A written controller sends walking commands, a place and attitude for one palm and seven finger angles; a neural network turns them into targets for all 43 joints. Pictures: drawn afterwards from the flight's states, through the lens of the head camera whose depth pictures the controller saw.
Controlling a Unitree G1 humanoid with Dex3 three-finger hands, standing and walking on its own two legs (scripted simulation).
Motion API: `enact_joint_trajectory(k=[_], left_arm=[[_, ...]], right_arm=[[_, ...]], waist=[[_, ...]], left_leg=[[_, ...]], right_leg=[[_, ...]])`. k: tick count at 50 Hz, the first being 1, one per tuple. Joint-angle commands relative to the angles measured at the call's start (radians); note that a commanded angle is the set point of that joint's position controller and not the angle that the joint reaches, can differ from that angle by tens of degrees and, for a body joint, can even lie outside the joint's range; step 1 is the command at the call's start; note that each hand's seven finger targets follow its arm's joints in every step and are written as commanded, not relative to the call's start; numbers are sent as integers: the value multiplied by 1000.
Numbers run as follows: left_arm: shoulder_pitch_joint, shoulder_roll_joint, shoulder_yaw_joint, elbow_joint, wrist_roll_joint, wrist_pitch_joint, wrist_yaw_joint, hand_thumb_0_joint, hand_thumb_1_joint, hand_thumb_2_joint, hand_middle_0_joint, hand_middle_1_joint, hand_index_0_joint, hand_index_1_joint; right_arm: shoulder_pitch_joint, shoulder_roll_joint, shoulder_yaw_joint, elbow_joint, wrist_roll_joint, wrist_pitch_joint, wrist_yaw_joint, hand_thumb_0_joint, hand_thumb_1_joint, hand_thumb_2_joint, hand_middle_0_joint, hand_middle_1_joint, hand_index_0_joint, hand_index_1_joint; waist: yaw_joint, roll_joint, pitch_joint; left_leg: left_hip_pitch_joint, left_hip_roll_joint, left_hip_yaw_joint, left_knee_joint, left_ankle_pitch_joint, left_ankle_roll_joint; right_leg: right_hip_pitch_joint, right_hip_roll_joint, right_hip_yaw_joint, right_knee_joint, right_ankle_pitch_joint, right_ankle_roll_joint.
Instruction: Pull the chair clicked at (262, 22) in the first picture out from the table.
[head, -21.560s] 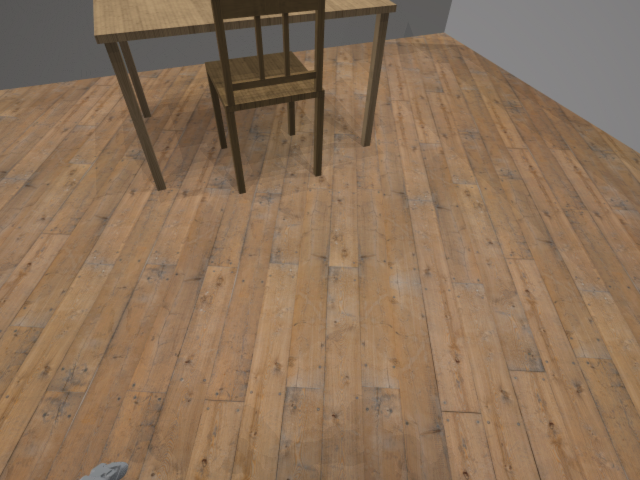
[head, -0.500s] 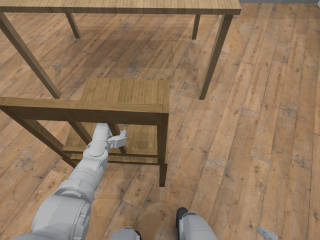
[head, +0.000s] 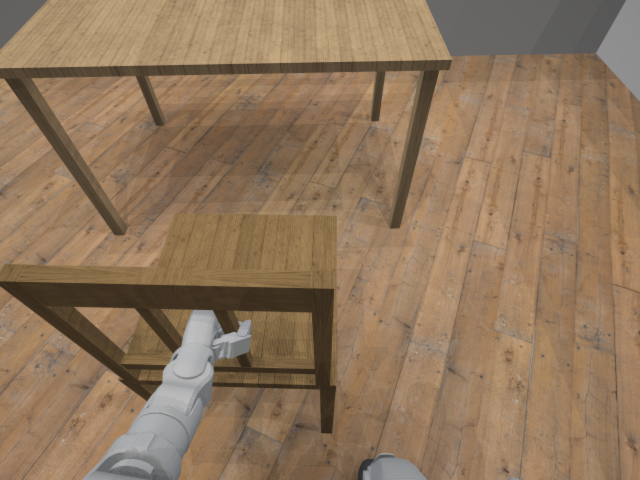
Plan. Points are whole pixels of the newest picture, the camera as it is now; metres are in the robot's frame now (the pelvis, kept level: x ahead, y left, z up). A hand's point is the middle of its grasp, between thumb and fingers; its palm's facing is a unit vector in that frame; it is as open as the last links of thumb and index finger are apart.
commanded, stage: stop walking, hand still on the chair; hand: left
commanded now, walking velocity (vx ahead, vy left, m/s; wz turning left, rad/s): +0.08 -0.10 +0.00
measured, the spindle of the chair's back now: (169, 335) +0.34 +0.24 -0.10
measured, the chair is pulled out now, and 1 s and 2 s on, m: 0.58 0.60 0.60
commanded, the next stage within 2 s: open the thumb and straighten the fingers in 0.68 s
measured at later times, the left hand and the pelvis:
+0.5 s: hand (242, 350) +0.30 +0.12 -0.07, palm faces -0.05 -0.98 -0.19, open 5.3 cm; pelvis +0.05 +0.00 +0.01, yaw -1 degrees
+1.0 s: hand (238, 344) +0.30 +0.12 -0.06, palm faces -0.04 -0.99 -0.16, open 7.1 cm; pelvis +0.05 -0.01 +0.00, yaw +1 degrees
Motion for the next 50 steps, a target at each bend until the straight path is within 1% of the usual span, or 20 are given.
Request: enact_joint_trajectory(k=[1, 4, 6, 7, 10, 12, 15, 17, 20, 27, 31, 32, 36, 39, 40, 41, 43, 44, 46, 50], left_arm=[[-291, 93, -2, -273, 11, -60, -2, 0, 900, 900, -500, -1450, -500, -1450], [-216, 109, -1, -268, 22, -58, -2, 0, 900, 900, -500, -1450, -500, -1450], [-175, 114, 5, -268, 30, -63, 2, 0, 900, 900, -500, -1450, -500, -1450], [-152, 122, 5, -270, 26, -62, 4, 0, 900, 900, -500, -1450, -500, -1450], [-90, 109, 12, -294, 30, -71, 12, 0, 900, 900, -500, -1450, -500, -1450], [-47, 113, 11, -327, 31, -74, 14, 0, 900, 900, -500, -1450, -500, -1450], [15, 99, 6, -361, 33, -72, 17, 0, 900, 900, -500, -1450, -500, -1450], [38, 95, -9, -401, 29, -69, 15, 0, 900, 900, -500, -1450, -500, -1450], [81, 89, -10, -426, 31, -63, 17, 0, 900, 900, -500, -1450, -500, -1450], [135, 85, -26, -465, 22, -49, 18, 0, 900, 900, -500, -1450, -500, -1450], [149, 81, -19, -465, 25, -41, 22, 0, 900, 900, -500, -1450, -500, -1450], [152, 88, -23, -469, 21, -40, 22, 0, 900, 900, -500, -1450, -500, -1450], [155, 81, -21, -467, 25, -37, 25, 0, 900, 900, -500, -1450, -500, -1450], [181, 127, 22, -525, 24, -43, 31, 0, 900, 900, -500, -1450, -500, -1450], [261, 15, -41, -411, -26, 7, 3, 0, 779, 842, -500, -1450, -500, -1450], [182, 72, 6, -507, -34, 0, -15, 0, 658, 783, -500, -1450, -500, -1450], [167, 122, 43, -575, -32, -5, -27, 0, 417, 667, -500, -1450, -500, -1450], [189, 95, 12, -605, -21, -2, -35, 0, 296, 608, -500, -1450, -500, -1450], [189, 79, -12, -660, -6, 5, -41, 0, 54, 492, -500, -1450, -500, -1450], [221, 72, -11, -655, -7, 66, -43, 0, -429, 258, -475, -1378, -475, -1378]], right_arm=[[-75, -97, -30, -121, -11, -45, -7, 0, -900, -900, 200, 300, 200, 300], [-70, -93, -33, -103, -21, -56, -3, 0, -900, -900, 200, 300, 200, 300], [-74, -80, -29, -94, -24, -63, 0, 0, -900, -900, 200, 300, 200, 300], [-67, -89, -33, -80, -22, -63, -2, 0, -900, -900, 200, 300, 200, 300], [-78, -81, -30, -91, -26, -72, 1, 0, -900, -900, 200, 300, 200, 300], [-90, -85, -32, -93, -25, -77, -2, 0, -900, -900, 200, 300, 200, 300], [-107, -78, -30, -113, -27, -75, -2, 0, -900, -900, 200, 300, 200, 300], [-111, -80, -32, -118, -24, -74, -3, 0, -900, -900, 200, 300, 200, 300], [-123, -78, -33, -132, -29, -63, -2, 0, -900, -900, 200, 300, 200, 300], [-139, -74, -30, -144, -26, -37, -3, 0, -900, -900, 200, 300, 200, 300], [-142, -70, -29, -157, -26, -25, 0, 0, -900, -900, 200, 300, 200, 300], [-145, -73, -29, -152, -25, -25, -3, 0, -900, -900, 200, 300, 200, 300], [-147, -70, -27, -160, -25, -14, -1, 0, -900, -900, 200, 300, 200, 300], [-152, -72, -29, -169, -27, -15, -3, 0, -900, -900, 200, 300, 200, 300], [-149, -97, -39, -174, 25, -33, 34, 0, -900, -900, 200, 300, 200, 300], [-158, -107, -42, -184, 23, -48, 51, 0, -900, -900, 200, 300, 200, 300], [-161, -104, -50, -194, 18, -67, 62, 0, -900, -900, 200, 300, 200, 300], [-166, -94, -48, -204, 13, -84, 70, 0, -900, -900, 200, 300, 200, 300], [-154, -90, -45, -214, 6, -108, 81, 0, -900, -900, 200, 300, 200, 300], [-135, -103, -47, -229, 7, -126, 91, 0, -900, -900, 200, 300, 200, 300]], waist=[[45, 73, -277], [34, -41, -238], [37, -27, -195], [33, -11, -164], [41, -53, -222], [39, 2, -242], [45, -17, -292], [37, 10, -308], [40, -16, -316], [38, 19, -271], [43, -11, -272], [38, 24, -262], [43, 0, -274], [50, 16, -275], [0, -108, -231], [19, -136, -250], [26, -43, -279], [29, 21, -295], [31, 77, -332], [21, 7, -342]], left_leg=[[-47, 141, -119, -184, -130, 83], [17, 68, -70, -141, -111, 32], [38, 62, -62, -165, -180, 25], [50, 63, -57, -173, -168, 26], [97, 74, -63, -176, -31, 26], [125, 84, -57, -188, 56, 24], [140, 97, -59, -185, 176, 18], [163, 98, -49, -177, 251, 13], [173, 101, -50, -169, 305, 5], [159, 92, -45, -189, 223, 7], [150, 88, -48, -188, 195, 9], [154, 87, -42, -191, 195, 9], [149, 87, -44, -189, 184, 10], [144, 90, -53, -196, 192, 13], [0, 40, -16, -159, 143, 8], [-48, 32, -14, -131, 117, 12], [-66, 17, -3, -107, 74, 14], [-73, 10, 1, -88, 68, 12], [-88, 3, 0, -57, 88, 9], [-158, 1, -10, -6, 37, 11]], right_leg=[[302, -19, 35, -111, 10, 0], [223, -74, 140, -255, -51, -27], [149, -82, 144, -304, -180, -28], [120, -72, 145, -316, -173, -30], [184, -70, 130, -286, -24, -32], [210, -64, 110, -252, 118, -33], [282, -64, 92, -196, 300, -36], [299, -70, 83, -177, 405, -41], [318, -76, 80, -162, 481, -45], [294, -78, 81, -197, 394, -45], [304, -80, 88, -207, 364, -48], [292, -81, 84, -214, 368, -46], [302, -80, 83, -212, 346, -47], [311, -78, 78, -211, 346, -44], [242, -36, -24, -154, 283, -30], [229, -27, -20, -132, 268, -30], [208, -25, -12, -118, 208, -27], [188, -25, -14, -100, 188, -29], [164, -22, -22, -67, 197, -35], [100, -11, -33, -22, 139, -26]])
